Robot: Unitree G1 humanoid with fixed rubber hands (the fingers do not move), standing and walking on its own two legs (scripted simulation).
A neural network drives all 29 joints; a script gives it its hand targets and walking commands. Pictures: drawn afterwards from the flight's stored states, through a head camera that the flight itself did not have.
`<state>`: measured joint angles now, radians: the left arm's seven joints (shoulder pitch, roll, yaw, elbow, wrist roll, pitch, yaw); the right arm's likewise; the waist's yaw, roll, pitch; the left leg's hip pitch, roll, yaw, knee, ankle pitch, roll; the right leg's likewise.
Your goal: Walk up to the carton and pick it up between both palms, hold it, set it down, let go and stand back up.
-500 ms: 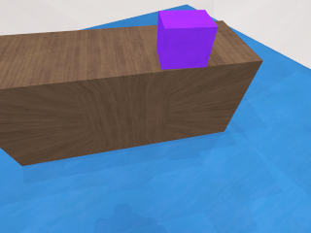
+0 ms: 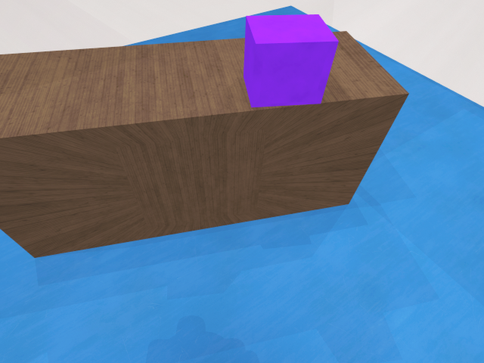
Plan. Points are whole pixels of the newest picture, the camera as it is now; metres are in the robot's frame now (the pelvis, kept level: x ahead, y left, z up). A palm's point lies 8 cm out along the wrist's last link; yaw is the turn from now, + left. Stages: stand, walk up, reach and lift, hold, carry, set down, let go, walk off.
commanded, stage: stand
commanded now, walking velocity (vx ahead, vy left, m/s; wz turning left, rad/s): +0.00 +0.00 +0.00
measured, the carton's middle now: (284, 61) +0.95 -0.15 +0.00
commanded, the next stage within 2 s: walk up in 0.34 s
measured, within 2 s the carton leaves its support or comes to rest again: neither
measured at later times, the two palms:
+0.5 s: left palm out of the picture -0.03 +0.20 -0.15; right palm out of the picture -0.03 -0.20 -0.15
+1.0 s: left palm out of the picture +0.10 +0.11 -0.13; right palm (429, 344) +0.17 -0.36 -0.14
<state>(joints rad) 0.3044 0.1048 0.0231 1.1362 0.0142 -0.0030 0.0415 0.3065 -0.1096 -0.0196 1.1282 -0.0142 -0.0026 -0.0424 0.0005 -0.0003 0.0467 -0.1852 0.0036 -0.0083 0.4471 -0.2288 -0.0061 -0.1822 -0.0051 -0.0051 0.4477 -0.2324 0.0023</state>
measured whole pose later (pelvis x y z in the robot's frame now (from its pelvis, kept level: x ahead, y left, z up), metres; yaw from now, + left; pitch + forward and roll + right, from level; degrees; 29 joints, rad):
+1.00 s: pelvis +0.09 -0.12 -0.01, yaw +5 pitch -2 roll +1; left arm 0.42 0.16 0.05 0.73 0.02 -0.04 0.00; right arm 0.36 -0.20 -0.06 0.79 -0.06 -0.01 -0.01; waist 0.01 0.01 0.02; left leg -0.45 0.01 -0.06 1.16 -0.43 0.00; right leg -0.24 -0.03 -0.15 0.62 -0.34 -0.05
